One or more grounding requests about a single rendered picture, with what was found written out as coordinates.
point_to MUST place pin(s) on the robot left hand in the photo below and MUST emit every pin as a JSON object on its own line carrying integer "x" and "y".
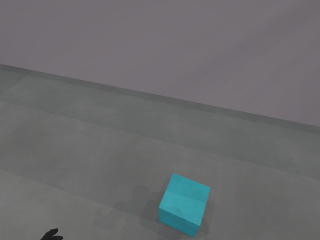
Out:
{"x": 49, "y": 235}

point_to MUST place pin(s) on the carton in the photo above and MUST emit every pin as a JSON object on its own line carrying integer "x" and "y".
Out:
{"x": 183, "y": 204}

